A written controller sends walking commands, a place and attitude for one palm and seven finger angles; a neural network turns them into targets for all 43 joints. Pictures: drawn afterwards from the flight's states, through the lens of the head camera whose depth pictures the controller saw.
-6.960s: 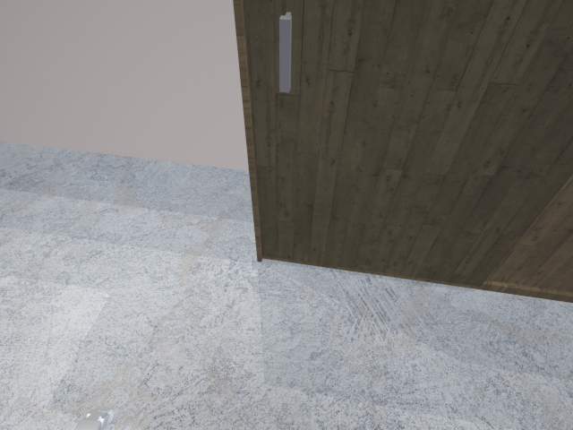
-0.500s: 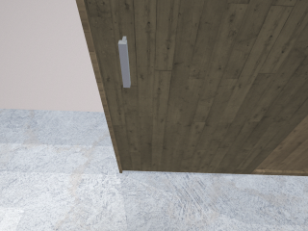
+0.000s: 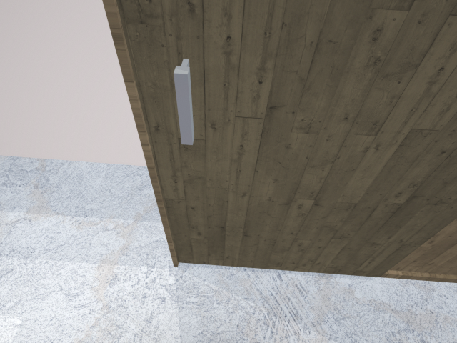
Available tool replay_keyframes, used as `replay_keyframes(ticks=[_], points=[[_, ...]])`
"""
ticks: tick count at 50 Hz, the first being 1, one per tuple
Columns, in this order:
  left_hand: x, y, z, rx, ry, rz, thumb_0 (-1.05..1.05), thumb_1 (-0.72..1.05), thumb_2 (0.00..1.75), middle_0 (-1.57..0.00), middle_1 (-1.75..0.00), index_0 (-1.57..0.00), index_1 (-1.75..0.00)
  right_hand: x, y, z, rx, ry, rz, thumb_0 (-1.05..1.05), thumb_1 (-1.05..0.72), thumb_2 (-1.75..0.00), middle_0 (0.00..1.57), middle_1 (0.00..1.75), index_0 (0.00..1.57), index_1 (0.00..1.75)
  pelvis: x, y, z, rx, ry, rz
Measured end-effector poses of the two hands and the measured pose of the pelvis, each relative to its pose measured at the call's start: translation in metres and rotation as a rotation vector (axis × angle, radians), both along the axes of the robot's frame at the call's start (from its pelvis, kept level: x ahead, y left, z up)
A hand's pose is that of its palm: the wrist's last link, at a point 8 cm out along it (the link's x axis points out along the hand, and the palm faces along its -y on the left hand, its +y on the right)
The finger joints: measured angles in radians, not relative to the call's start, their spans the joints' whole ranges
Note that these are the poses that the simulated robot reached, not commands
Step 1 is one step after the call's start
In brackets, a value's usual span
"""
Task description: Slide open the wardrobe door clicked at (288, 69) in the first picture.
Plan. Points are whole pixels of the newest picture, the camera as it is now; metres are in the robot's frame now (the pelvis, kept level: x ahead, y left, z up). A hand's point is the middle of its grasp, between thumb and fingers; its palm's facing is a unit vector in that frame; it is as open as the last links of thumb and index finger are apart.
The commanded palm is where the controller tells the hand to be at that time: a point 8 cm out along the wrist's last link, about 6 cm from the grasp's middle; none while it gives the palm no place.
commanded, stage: come to a stop and stand still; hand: left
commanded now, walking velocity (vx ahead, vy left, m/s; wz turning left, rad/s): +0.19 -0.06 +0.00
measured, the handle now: (186, 103) +0.50 +0.13 +0.15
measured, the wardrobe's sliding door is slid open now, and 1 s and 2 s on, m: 0.00 0.00 0.00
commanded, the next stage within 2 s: look again from close up in 1.58 s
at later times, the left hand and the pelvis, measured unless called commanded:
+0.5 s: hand out of the picture +0.13 +0.16 -0.16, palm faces +0.03 -0.97 -0.23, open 7.4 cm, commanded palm none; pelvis +0.05 -0.02 +0.01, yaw +1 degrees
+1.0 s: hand out of the picture +0.00 +0.18 -0.16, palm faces +0.01 -0.98 -0.19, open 7.4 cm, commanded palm none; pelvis +0.00 +0.02 +0.02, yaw -1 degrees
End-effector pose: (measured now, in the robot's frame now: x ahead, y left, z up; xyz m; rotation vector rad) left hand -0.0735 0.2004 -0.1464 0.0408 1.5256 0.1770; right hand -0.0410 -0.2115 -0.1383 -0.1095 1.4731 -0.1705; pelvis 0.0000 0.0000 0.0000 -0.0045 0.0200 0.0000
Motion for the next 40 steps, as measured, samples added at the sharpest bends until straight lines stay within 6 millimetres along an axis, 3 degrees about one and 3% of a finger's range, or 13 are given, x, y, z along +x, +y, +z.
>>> replay_keyframes(ticks=[4,9,12,17,23,28,32,35,40], points=[[0.026,0.002,-0.003,-0.019,0.047,-0.048,0.0,0.91,0.9,-0.2,-0.3,-0.19,-0.3,0.034,0.002,0.003,-0.029,-0.084,-0.02,0.01,-0.91,-0.9,0.2,0.3,0.19,0.3,0.021,0.002,0.0,0.004,-0.004,-0.033],[0.112,0.007,0.003,0.028,-0.056,-0.119,0.01,0.92,0.9,-0.2,-0.3,-0.2,-0.3,0.032,0.005,0.005,-0.003,-0.02,-0.043,0.0,-0.91,-0.9,0.2,0.3,0.19,0.3,0.043,-0.009,0.006,-0.001,-0.008,-0.027],[0.157,0.018,0.006,0.102,-0.155,-0.12,0.03,0.95,0.9,-0.2,-0.3,-0.2,-0.3,0.029,-0.001,-0.005,0.035,0.071,-0.045,0.0,-0.9,-0.9,0.2,0.3,0.2,0.3,0.058,-0.021,-0.001,0.015,-0.021,-0.015],[0.197,0.021,0.017,0.171,-0.266,-0.107,0.02,0.94,0.9,-0.2,-0.3,-0.19,-0.3,0.054,-0.025,-0.014,0.027,0.107,-0.041,0.01,-0.9,-0.9,0.2,0.3,0.2,0.3,0.069,-0.03,-0.003,0.022,-0.036,0.015],[0.201,0.012,0.02,0.134,-0.278,-0.111,0.01,0.92,0.9,-0.2,-0.3,-0.19,-0.3,0.118,-0.044,-0.002,-0.03,-0.059,0.009,0.01,-0.91,-0.9,0.2,0.3,0.19,0.3,0.058,-0.025,0.007,0.033,-0.029,0.012],[0.191,0.017,0.009,0.087,-0.294,-0.097,0.0,0.93,0.9,-0.2,-0.3,-0.2,-0.3,0.154,-0.037,0.012,-0.069,-0.203,0.057,0.0,-0.91,-0.9,0.19,0.3,0.19,0.3,0.045,-0.012,0.005,0.018,-0.026,0.007],[0.176,0.03,-0.007,0.047,-0.287,-0.073,0.0,0.92,0.9,-0.2,-0.3,-0.2,-0.3,0.155,-0.02,0.018,-0.094,-0.27,0.073,0.0,-0.91,-0.9,0.19,0.3,0.19,0.3,0.036,0.003,-0.002,0.002,-0.041,0.006],[0.159,0.038,-0.003,0.039,-0.255,-0.055,0.0,0.92,0.9,-0.2,-0.3,-0.2,-0.3,0.142,-0.005,0.025,-0.093,-0.256,0.081,0.0,-0.92,-0.9,0.19,0.3,0.19,0.3,0.031,0.01,0.006,-0.002,-0.045,0.004],[0.123,0.045,0.006,0.042,-0.193,-0.04,0.0,0.92,0.9,-0.2,-0.3,-0.19,-0.3,0.127,0.003,0.03,-0.088,-0.227,0.088,0.0,-0.94,-0.9,0.2,0.3,0.2,0.3,0.024,0.018,0.015,-0.002,-0.021,0.0]])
